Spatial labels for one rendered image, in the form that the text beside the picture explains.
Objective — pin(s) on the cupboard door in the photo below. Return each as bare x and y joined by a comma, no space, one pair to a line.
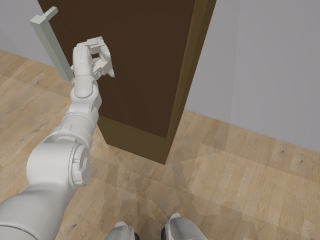
146,40

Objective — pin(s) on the robot left upper arm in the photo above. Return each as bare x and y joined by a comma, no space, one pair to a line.
55,171

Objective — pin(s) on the left robot forearm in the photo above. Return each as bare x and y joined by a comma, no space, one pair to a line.
80,120

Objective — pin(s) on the handle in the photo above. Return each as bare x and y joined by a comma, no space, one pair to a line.
49,41

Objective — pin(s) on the robot left hand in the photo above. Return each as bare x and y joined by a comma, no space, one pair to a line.
84,64

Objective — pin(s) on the right robot shin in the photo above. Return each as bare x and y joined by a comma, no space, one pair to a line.
176,215

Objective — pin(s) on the left robot shin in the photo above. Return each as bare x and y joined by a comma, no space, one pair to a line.
120,224

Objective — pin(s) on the robot shin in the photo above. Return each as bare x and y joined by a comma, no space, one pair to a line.
120,224
176,215

